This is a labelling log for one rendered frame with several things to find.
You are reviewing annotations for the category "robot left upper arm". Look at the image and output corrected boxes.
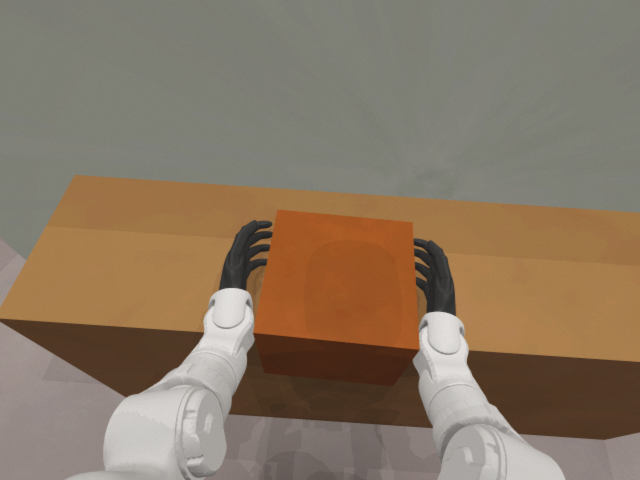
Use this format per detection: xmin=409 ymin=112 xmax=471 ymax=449
xmin=65 ymin=386 xmax=227 ymax=480

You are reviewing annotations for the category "robot left hand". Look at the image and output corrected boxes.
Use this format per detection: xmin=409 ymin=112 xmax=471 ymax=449
xmin=219 ymin=220 xmax=273 ymax=291

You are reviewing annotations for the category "carton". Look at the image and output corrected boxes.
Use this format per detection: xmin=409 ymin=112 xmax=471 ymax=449
xmin=253 ymin=210 xmax=420 ymax=386

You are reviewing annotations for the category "pedestal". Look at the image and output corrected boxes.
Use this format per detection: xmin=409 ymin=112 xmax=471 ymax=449
xmin=0 ymin=175 xmax=640 ymax=440

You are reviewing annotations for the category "right robot forearm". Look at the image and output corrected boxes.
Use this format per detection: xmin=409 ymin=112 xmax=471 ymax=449
xmin=413 ymin=312 xmax=533 ymax=463

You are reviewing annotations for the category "robot right hand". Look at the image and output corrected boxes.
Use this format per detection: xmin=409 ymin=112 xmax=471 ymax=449
xmin=414 ymin=238 xmax=456 ymax=316

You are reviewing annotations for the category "left robot forearm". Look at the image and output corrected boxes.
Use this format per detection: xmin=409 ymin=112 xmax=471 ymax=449
xmin=103 ymin=288 xmax=255 ymax=467

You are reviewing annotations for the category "robot right upper arm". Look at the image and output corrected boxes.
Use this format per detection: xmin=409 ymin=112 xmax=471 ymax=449
xmin=438 ymin=424 xmax=565 ymax=480

